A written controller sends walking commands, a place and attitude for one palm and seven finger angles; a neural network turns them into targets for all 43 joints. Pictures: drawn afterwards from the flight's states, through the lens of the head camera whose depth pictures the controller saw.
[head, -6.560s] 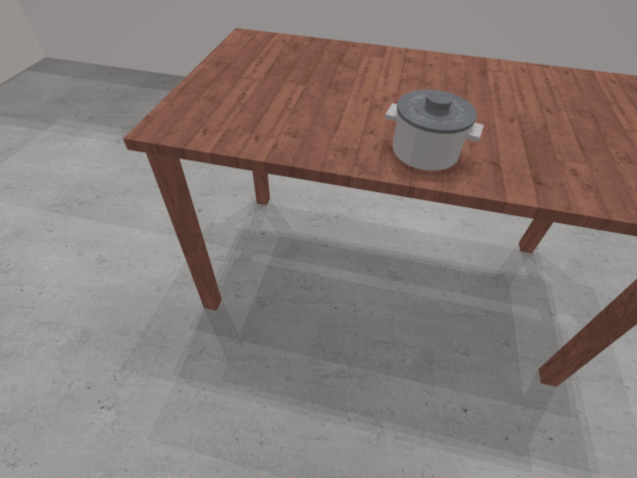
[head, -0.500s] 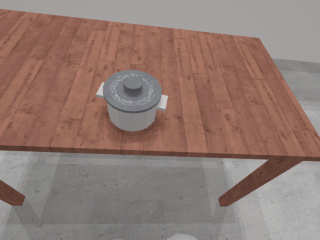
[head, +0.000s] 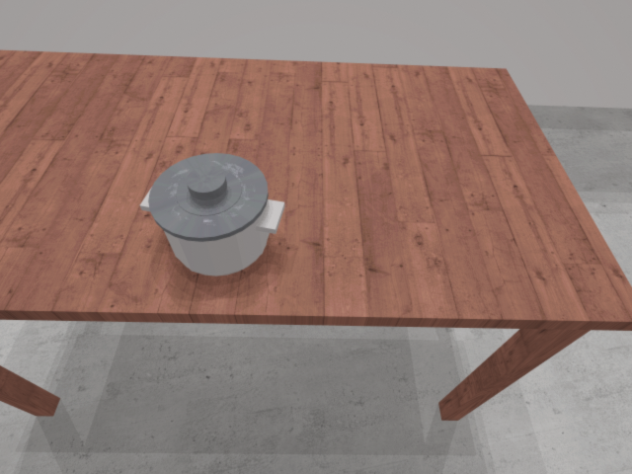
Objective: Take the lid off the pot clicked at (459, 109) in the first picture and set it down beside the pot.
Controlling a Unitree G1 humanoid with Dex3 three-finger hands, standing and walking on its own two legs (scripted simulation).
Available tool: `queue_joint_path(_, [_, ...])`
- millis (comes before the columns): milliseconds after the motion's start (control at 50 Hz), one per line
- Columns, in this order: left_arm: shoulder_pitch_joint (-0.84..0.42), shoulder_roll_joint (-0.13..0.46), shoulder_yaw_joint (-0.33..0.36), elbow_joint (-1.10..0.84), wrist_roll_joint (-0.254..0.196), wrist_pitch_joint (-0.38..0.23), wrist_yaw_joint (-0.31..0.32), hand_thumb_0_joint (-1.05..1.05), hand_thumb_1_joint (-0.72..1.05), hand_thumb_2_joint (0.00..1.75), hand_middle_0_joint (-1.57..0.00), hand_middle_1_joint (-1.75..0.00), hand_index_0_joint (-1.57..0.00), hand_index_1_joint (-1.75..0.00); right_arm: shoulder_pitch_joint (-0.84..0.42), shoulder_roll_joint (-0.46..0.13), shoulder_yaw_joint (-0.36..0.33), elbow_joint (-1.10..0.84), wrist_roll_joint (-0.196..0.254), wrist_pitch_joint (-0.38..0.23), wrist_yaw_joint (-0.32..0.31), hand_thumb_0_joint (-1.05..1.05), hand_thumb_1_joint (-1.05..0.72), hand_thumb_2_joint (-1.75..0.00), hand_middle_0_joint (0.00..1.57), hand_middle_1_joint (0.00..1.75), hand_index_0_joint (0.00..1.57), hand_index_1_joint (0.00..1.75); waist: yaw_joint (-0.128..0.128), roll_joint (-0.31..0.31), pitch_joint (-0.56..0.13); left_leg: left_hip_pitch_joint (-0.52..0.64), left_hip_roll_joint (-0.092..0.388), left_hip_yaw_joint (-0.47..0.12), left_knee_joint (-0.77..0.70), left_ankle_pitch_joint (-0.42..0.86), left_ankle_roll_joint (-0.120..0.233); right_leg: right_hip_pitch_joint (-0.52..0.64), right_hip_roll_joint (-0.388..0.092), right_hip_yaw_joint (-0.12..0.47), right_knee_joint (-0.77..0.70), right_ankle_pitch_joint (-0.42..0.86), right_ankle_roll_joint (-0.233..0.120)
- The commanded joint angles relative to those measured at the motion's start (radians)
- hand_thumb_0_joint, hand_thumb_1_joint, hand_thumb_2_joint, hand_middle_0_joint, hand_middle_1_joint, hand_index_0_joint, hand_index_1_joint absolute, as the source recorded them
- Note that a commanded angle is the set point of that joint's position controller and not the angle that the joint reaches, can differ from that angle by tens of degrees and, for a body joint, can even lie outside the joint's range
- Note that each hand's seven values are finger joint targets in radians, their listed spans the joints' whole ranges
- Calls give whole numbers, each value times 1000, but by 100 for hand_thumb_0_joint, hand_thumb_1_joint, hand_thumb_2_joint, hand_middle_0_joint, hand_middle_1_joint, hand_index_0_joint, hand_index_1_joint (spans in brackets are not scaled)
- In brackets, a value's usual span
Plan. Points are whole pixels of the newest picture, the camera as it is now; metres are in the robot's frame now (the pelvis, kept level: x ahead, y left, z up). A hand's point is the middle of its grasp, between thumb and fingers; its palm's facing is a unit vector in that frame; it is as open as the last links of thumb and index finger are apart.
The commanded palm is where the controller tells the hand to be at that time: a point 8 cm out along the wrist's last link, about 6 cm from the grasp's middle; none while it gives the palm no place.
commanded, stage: come to a stop and stand still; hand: left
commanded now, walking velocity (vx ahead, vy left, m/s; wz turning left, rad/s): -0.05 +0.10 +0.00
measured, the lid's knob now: (207, 182) +0.45 +0.18 +0.10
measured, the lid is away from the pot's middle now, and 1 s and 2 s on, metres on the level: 0.00 0.00 0.00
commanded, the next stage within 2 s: look again from close up in 0.60 s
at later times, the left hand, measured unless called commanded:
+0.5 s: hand out of the picture -0.02 +0.20 -0.17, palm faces +0.02 -0.98 -0.20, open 7.4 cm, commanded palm none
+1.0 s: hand out of the picture +0.03 +0.20 -0.16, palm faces +0.01 -0.97 -0.26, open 7.4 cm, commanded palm none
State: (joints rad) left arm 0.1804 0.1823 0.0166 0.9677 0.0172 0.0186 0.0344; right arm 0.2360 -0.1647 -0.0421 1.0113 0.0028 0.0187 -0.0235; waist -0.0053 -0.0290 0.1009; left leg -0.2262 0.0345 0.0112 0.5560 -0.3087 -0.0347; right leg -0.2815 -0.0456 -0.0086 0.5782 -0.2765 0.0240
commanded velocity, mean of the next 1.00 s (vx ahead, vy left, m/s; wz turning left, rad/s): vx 0.00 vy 0.00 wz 0.00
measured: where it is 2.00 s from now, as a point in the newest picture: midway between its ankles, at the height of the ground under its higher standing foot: outside the picture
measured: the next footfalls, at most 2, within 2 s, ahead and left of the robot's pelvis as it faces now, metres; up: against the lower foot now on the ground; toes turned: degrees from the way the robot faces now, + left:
none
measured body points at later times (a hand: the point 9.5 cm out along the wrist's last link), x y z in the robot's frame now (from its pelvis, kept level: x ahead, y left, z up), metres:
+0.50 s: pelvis -0.02 +0.02 +0.00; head +0.01 +0.04 +0.45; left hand -0.02 +0.26 -0.16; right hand -0.01 -0.20 -0.15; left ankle -0.01 +0.14 -0.73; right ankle +0.02 -0.13 -0.73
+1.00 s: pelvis +0.01 +0.01 +0.00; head +0.02 -0.01 +0.45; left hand +0.03 +0.25 -0.14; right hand +0.05 -0.22 -0.16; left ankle -0.01 +0.14 -0.73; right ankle +0.02 -0.13 -0.73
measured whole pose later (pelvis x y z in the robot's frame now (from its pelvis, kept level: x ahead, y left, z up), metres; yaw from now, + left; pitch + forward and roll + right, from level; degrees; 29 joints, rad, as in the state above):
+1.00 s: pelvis +0.01 +0.01 +0.00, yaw +0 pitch +0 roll +1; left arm 0.28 0.17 0.00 1.04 0.02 -0.01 0.03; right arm 0.28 -0.19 -0.01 0.99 -0.01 -0.02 -0.02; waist 0.00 0.04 0.01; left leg -0.20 0.01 0.03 0.52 -0.31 -0.01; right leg -0.27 -0.07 0.01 0.56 -0.28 0.04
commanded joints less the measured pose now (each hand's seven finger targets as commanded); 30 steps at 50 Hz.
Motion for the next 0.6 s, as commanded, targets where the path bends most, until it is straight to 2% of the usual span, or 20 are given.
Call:
queue_joint_path(0, [75,173,39,-61,1,-12,15,0,90,90,-20,-30,-20,-30,81,-82,-17,-54,-2,-4,-7,0,-90,-90,20,30,20,30,14,-37,-159,32,36,9,-2,265,17,80,-158,124,-101,434,-83])
queue_joint_path(20, [65,174,36,-64,2,-9,14,0,90,90,-20,-30,-20,-30,77,-79,-17,-56,-2,-1,-6,0,-90,-90,20,30,20,30,12,-68,-140,34,30,8,-10,218,19,53,-160,132,-121,388,-89])
queue_joint_path(60, [47,169,37,-74,5,-4,13,0,90,90,-20,-30,-20,-30,90,-76,-17,-59,-5,1,0,0,-90,-90,20,30,20,30,2,-83,-113,31,28,4,-29,152,22,2,-151,131,-141,244,-78])
queue_joint_path(100, [41,151,34,-79,5,1,11,0,90,90,-20,-30,-20,-30,89,-77,-13,-59,-10,-4,5,0,-90,-90,20,30,20,30,3,-30,-80,17,44,-23,-81,122,37,-34,-108,104,-143,88,-56])
queue_joint_path(140, [55,127,32,-77,5,6,9,0,90,90,-20,-30,-20,-30,65,-84,-10,-66,-13,-11,7,0,-90,-90,20,30,20,30,18,35,-44,-56,68,-64,-147,53,57,-13,-59,69,-136,-32,-34])
queue_joint_path(180, [77,116,30,-69,7,6,8,0,90,90,-20,-30,-20,-30,59,-87,-7,-70,-13,-15,9,0,-90,-90,20,30,20,30,23,49,-31,-90,70,-80,-181,-11,64,1,-44,58,-133,-64,-29])
queue_joint_path(240, [106,108,27,-57,7,1,6,0,90,90,-20,-30,-20,-30,62,-87,-3,-71,-13,-21,9,0,-90,-90,20,30,20,30,29,69,-48,-98,68,-85,-197,-33,68,33,-40,52,-132,-39,-27])
queue_joint_path(360, [145,102,18,-23,6,-9,4,0,90,90,-20,-30,-20,-30,84,-76,3,-52,-9,-27,9,0,-90,-90,20,30,20,30,22,46,-25,-74,63,-75,-199,-46,63,3,-45,61,-162,-33,-28])
queue_joint_path(440, [176,95,15,1,4,-17,4,0,90,90,-20,-30,-20,-30,99,-69,6,-35,-6,-34,7,0,-90,-90,20,30,20,30,23,56,-38,-55,61,-67,-193,-2,63,22,-48,61,-169,18,-28])
queue_joint_path(520, [190,88,9,26,2,-21,5,0,90,90,-20,-30,-20,-30,119,-54,10,-13,-3,-38,4,0,-90,-90,20,30,20,30,21,32,-32,-44,65,-61,-194,46,64,34,-47,53,-171,54,-27])
queue_joint_path(540, [195,82,8,32,3,-21,6,0,90,90,-20,-30,-20,-30,116,-57,11,-11,-2,-40,4,0,-90,-90,20,30,20,30,22,48,-26,-47,61,-60,-188,52,62,31,-51,56,-172,59,-25])
queue_joint_path(560, [242,112,1,89,10,-40,40,0,90,90,-20,-30,-20,-30,23,-139,8,-60,-2,-50,9,0,-90,-90,20,30,20,30,34,137,-120,-30,74,3,-14,157,28,91,-84,52,-137,233,-36])
queue_joint_path(580, [188,154,8,42,2,-46,28,0,90,90,-20,-30,-20,-30,67,-77,15,-86,-11,-47,15,0,-90,-90,20,30,20,30,1,148,-185,-41,11,-26,-60,26,25,82,-93,90,-121,1,-57])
